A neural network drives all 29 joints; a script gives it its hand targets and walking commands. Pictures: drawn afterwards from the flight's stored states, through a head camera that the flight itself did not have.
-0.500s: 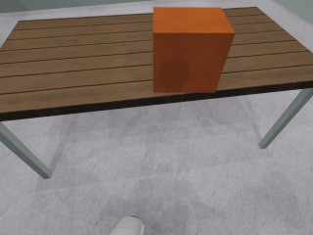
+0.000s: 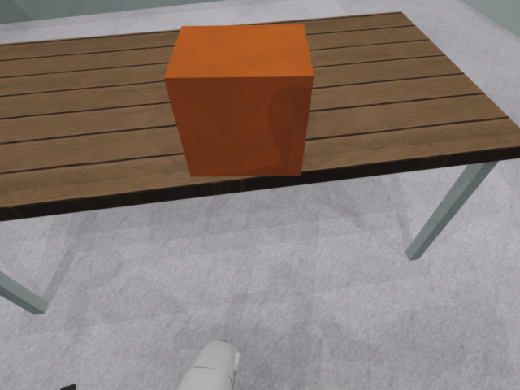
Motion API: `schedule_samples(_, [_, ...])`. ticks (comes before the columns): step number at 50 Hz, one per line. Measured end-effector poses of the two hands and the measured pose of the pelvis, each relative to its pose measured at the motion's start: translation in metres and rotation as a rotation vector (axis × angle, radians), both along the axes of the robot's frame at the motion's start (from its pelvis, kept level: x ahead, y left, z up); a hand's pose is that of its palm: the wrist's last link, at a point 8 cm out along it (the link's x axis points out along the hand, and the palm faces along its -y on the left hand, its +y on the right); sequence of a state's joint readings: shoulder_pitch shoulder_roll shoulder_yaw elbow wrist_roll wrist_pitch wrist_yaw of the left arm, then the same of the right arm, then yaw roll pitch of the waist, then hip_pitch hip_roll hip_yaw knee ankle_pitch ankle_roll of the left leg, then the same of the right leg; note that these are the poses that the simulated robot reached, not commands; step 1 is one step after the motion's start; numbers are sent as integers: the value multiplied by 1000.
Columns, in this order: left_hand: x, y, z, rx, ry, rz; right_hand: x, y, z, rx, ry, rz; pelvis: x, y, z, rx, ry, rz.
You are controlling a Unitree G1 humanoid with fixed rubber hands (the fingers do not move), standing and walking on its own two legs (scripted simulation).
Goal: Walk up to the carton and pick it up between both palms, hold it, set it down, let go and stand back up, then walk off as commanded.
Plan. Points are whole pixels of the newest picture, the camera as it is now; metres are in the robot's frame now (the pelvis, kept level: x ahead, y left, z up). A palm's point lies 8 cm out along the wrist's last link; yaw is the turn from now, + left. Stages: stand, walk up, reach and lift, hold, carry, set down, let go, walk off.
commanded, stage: walk up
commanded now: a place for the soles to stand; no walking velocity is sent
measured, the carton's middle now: (244, 104) +0.65 +0.11 +0.05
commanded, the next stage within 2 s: none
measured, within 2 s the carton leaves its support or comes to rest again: neither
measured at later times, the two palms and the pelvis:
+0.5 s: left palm (113, 345) +0.18 +0.28 -0.10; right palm out of the picture +0.11 -0.39 -0.07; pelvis +0.07 -0.05 -0.01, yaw +0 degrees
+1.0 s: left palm (102, 366) +0.14 +0.26 -0.06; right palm out of the picture +0.16 -0.38 -0.13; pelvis +0.09 -0.07 +0.00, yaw +3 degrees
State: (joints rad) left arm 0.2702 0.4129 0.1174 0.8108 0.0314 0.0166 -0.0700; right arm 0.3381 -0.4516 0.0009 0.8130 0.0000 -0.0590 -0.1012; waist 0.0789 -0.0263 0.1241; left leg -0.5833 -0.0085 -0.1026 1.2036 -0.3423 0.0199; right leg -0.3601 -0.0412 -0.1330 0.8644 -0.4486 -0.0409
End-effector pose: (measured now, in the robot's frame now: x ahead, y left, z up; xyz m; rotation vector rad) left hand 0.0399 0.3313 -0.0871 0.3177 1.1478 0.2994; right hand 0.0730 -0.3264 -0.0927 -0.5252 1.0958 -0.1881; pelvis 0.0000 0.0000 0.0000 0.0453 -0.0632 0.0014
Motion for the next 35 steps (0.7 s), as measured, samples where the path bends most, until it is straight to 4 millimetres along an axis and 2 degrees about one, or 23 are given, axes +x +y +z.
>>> schedule_samples(6, [-8,-9,5,14,39,58,42,-6,2,6,0,52,25,-11,4,-6,0,12])
schedule_samples(12, [7,-9,-9,-7,63,74,70,-4,5,-17,-4,69,48,-9,-1,-31,-1,32])
schedule_samples(15, [29,-8,-19,-15,64,48,67,-6,3,-30,-18,39,55,-6,-7,-22,-24,42])
schedule_samples(19, [75,-18,-16,-21,26,-16,48,-23,13,-54,-18,-33,59,-16,-3,-28,-38,19])
schedule_samples(23, [121,-36,-16,-23,-38,-66,35,-50,19,-80,-19,-86,64,-37,-4,-19,-42,5])
schedule_samples(27, [148,-68,-16,-26,-95,-73,38,-81,12,-75,-2,-92,69,-67,-9,0,-17,2])
schedule_samples(30, [145,-90,-20,-4,-105,-68,47,-99,-5,-56,26,-73,71,-88,-18,4,-17,19])
schedule_samples(32, [133,-102,-14,-2,-85,-53,56,-102,-11,-29,44,-56,74,-95,-13,6,-18,29])
schedule_samples(35, [116,-107,2,30,-56,-28,70,-99,-17,27,52,-19,79,-100,-5,13,-19,33])
